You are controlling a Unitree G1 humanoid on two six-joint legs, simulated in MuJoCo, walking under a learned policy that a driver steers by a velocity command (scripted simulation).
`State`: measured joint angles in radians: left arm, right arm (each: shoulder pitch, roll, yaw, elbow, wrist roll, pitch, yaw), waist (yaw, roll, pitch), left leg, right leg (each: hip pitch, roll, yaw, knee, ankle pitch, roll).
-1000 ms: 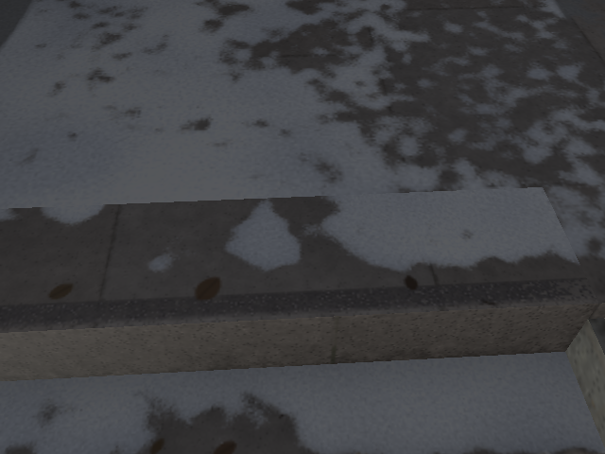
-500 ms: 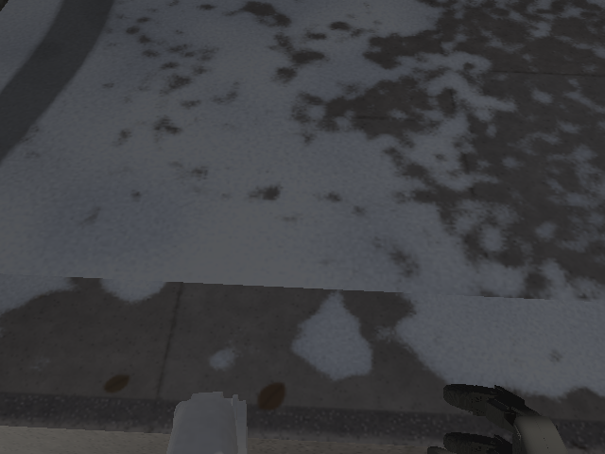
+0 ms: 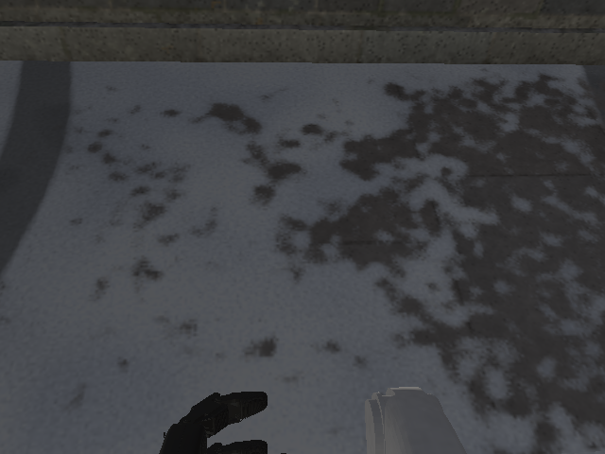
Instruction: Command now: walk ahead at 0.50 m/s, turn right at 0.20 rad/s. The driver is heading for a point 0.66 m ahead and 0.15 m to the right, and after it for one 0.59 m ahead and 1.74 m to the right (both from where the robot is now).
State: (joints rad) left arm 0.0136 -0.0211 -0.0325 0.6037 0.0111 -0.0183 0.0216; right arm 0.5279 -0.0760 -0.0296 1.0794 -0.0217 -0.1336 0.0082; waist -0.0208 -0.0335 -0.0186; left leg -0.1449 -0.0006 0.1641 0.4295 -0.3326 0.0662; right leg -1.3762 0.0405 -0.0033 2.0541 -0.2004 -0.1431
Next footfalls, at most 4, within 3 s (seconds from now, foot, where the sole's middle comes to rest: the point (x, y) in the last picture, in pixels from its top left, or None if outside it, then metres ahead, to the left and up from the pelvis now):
0.16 right None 0.28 -0.05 -0.61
0.74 left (292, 348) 0.67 0.01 -0.61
1.28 right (436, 299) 0.80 -0.32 -0.61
1.76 left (458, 195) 1.13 -0.44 -0.61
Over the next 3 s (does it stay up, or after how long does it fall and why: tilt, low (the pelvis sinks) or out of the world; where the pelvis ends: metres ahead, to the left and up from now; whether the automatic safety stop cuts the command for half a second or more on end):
stays up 1.23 -0.99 0.18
